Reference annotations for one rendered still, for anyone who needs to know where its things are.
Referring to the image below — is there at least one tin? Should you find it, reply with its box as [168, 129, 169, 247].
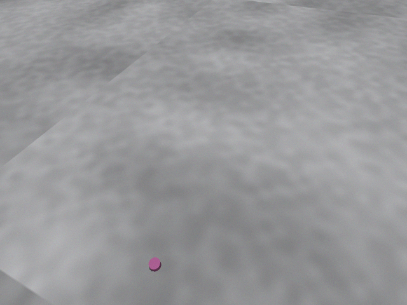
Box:
[149, 257, 161, 271]

